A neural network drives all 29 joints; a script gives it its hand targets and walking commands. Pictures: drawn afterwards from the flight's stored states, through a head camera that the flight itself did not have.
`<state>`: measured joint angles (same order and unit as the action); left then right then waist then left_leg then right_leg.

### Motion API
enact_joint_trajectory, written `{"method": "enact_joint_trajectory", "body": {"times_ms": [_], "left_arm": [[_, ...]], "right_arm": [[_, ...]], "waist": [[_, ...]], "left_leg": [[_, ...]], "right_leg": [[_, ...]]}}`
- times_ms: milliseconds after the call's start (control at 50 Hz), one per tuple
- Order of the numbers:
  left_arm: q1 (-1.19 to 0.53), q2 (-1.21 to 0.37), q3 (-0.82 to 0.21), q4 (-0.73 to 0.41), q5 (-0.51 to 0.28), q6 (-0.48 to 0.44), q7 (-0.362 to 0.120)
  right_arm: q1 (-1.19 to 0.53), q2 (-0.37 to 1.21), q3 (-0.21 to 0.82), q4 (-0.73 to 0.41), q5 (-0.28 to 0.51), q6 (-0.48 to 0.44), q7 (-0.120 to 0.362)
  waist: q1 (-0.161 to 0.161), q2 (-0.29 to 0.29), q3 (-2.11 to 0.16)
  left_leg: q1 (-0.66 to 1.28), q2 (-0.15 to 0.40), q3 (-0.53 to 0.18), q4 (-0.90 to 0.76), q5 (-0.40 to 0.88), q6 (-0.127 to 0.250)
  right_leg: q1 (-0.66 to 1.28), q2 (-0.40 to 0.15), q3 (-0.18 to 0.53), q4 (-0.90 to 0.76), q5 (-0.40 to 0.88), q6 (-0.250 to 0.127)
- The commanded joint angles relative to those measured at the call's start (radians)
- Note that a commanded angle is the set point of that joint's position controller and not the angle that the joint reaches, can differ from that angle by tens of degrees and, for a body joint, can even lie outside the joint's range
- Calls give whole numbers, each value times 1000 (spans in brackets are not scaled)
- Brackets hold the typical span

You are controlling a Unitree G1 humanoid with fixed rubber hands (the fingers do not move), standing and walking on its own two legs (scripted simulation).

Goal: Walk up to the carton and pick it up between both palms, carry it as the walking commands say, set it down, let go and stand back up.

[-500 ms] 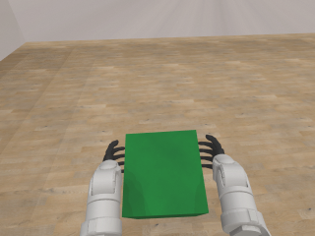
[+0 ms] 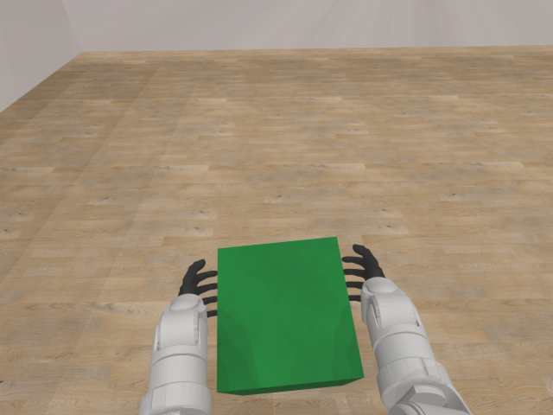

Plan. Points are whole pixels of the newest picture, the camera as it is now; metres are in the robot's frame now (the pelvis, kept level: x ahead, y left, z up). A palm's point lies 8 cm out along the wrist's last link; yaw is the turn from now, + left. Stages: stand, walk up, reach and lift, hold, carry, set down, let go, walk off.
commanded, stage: set down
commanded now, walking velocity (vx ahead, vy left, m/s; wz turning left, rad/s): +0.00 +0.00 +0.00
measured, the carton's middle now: (285, 323) +0.31 +0.07 -0.09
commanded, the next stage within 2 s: none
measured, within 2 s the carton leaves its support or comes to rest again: neither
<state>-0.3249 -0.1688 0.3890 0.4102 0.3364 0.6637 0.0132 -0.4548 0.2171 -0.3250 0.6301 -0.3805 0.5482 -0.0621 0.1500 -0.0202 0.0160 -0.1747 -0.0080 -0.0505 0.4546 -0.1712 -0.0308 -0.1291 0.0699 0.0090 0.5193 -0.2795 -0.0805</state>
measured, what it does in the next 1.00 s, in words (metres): lowers itself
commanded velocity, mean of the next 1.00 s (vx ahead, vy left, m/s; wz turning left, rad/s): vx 0.00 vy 0.00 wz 0.00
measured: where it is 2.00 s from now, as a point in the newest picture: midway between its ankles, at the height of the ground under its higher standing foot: outside the picture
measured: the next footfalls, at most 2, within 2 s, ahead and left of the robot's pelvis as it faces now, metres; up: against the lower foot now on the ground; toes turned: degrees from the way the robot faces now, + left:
none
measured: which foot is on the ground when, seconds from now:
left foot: down 0.00-1.00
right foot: down 0.00-1.00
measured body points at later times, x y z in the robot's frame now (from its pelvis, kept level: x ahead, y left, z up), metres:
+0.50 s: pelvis -0.03 +0.02 -0.03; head +0.08 +0.03 +0.41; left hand +0.30 +0.22 -0.08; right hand +0.35 -0.06 -0.07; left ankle +0.06 +0.14 -0.74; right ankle +0.01 -0.07 -0.74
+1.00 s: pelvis -0.05 +0.03 -0.11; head +0.12 +0.04 +0.30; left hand +0.32 +0.23 -0.17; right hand +0.39 -0.05 -0.15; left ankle +0.06 +0.14 -0.74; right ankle +0.01 -0.07 -0.74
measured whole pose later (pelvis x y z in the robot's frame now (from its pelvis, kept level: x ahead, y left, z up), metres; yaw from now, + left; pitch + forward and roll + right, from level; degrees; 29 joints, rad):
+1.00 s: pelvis -0.05 +0.03 -0.11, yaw -2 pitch +31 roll +0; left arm -0.58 -0.20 0.53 0.46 0.30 0.31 0.08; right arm -0.77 0.19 -0.44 0.70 -0.34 0.23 -0.10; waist 0.11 -0.07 -0.16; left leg -1.34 0.00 0.00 1.12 -0.31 0.00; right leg -1.30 0.09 0.03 1.18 -0.41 -0.03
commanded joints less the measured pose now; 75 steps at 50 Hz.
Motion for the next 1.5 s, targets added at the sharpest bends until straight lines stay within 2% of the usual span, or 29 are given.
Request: {"method": "enact_joint_trajectory", "body": {"times_ms": [0,140,260,340,360,380,440,460,560,620,640,680,720,740,760,840,880,900,960,1060,1100,1200,1280,1340,1360,1380,1420,1440,1480], "left_arm": [[-604,-872,-452,10,-205,-119,-246],[-544,-855,-388,85,-142,-204,-228],[-569,-867,-409,103,-135,-293,-215],[-588,-873,-419,116,-121,-350,-202],[-605,-885,-430,118,-121,-365,-200],[-599,-884,-427,123,-114,-377,-198],[-655,-895,-456,115,-115,-407,-196],[-670,-890,-452,115,-112,-414,-194],[-746,-881,-470,106,-107,-429,-199],[-785,-877,-474,106,-113,-430,-205],[-795,-880,-485,102,-116,-429,-205],[-815,-867,-487,95,-114,-426,-210],[-847,-856,-491,97,-122,-421,-216],[-867,-858,-489,93,-125,-419,-215],[-890,-857,-501,75,-135,-420,-216],[-917,-871,-508,90,-150,-405,-220],[-924,-873,-508,87,-157,-400,-217],[-927,-880,-509,99,-160,-396,-219],[-937,-871,-507,99,-167,-393,-219],[-940,-842,-500,94,-175,-397,-210],[-950,-830,-508,86,-189,-402,-208],[-967,-793,-501,85,-193,-410,-197],[-976,-768,-491,83,-211,-420,-195],[-992,-746,-483,85,-214,-420,-195],[-1005,-739,-487,86,-222,-421,-196],[-1014,-732,-477,91,-219,-419,-195],[-1029,-713,-464,91,-226,-422,-197],[-1038,-710,-455,94,-222,-419,-195],[-1070,-680,-445,90,-225,-422,-197]], "right_arm": [[-449,962,422,56,236,-100,251],[-458,901,400,71,195,-185,233],[-462,845,380,89,160,-270,219],[-505,814,386,90,143,-321,219],[-515,810,383,99,135,-332,220],[-528,817,395,95,135,-342,220],[-565,822,401,111,132,-364,229],[-583,830,411,121,131,-367,233],[-626,871,420,168,127,-368,245],[-671,891,430,182,140,-366,255],[-677,888,430,184,145,-366,258],[-690,904,433,189,145,-360,262],[-699,919,421,206,145,-350,263],[-722,924,426,208,152,-347,265],[-710,927,416,221,144,-344,264],[-746,920,408,214,147,-334,261],[-744,932,412,222,150,-326,262],[-745,928,406,227,146,-323,262],[-738,935,403,231,142,-318,255],[-749,936,425,224,157,-317,241],[-740,943,434,231,160,-316,232],[-747,934,450,236,177,-321,208],[-754,937,475,216,186,-323,183],[-799,926,494,186,206,-326,164],[-797,916,491,190,199,-325,158],[-794,917,490,200,202,-323,153],[-798,914,490,206,196,-321,141],[-808,910,485,207,197,-321,136],[-833,896,481,204,197,-321,126]], "waist": [[12,12,-283],[29,14,-350],[-4,21,-431],[1,13,-512],[-14,14,-541],[-1,13,-552],[-21,-4,-617],[-6,-16,-625],[-7,-26,-695],[13,-19,-740],[5,-7,-752],[14,-15,-782],[-1,-28,-802],[14,-22,-807],[-5,-25,-825],[-12,-5,-872],[-1,-6,-895],[-10,4,-900],[-15,-19,-927],[10,-31,-962],[3,-41,-988],[23,-35,-1011],[24,-76,-1042],[41,-70,-1065],[25,-82,-1062],[38,-62,-1058],[32,-90,-1071],[39,-70,-1067],[37,-75,-1071]], "left_leg": [[126,-71,1,51,194,40],[19,-77,-4,111,266,43],[-51,-81,-14,170,304,35],[-111,-85,-15,216,285,29],[-129,-83,-18,228,275,26],[-149,-84,-15,242,266,28],[-205,-83,-16,277,210,23],[-227,-82,-14,289,187,23],[-323,-86,1,353,96,26],[-379,-91,14,396,63,25],[-384,-92,14,408,59,24],[-415,-93,19,437,51,25],[-456,-93,24,465,20,24],[-476,-95,25,475,8,25],[-490,-93,24,491,5,21],[-524,-98,28,541,-8,13],[-540,-101,28,562,1,13],[-554,-103,29,578,3,11],[-593,-106,28,620,20,12],[-658,-113,33,681,64,12],[-679,-116,35,713,81,13],[-745,-123,50,774,91,11],[-793,-125,53,822,117,13],[-836,-128,61,855,100,13],[-851,-129,58,865,95,12],[-866,-131,66,875,85,11],[-907,-131,67,898,77,12],[-907,-132,69,904,73,11],[-943,-131,75,924,60,10]], "right_leg": [[-135,-41,148,-105,152,21],[-203,-13,145,-22,233,25],[-337,16,128,48,225,20],[-425,38,115,109,183,21],[-443,42,112,121,173,19],[-466,43,113,135,164,20],[-536,54,102,178,111,25],[-563,56,101,190,85,28],[-653,62,98,253,15,37],[-702,64,98,298,-11,42],[-729,67,93,315,-15,41],[-765,72,89,343,-25,46],[-796,75,85,368,-49,53],[-817,77,85,389,-62,52],[-833,81,82,401,-60,51],[-917,94,68,463,-77,54],[-944,100,70,489,-74,54],[-964,101,68,500,-73,52],[-1005,109,65,537,-63,57],[-1063,117,63,599,-33,64],[-1084,121,60,627,-18,67],[-1131,124,67,674,-13,72],[-1141,127,63,713,23,85],[-1147,127,65,746,17,88],[-1162,129,58,756,12,91],[-1167,128,66,760,7,88],[-1156,125,68,771,17,93],[-1169,127,66,785,14,92],[-1173,128,66,796,10,94]]}}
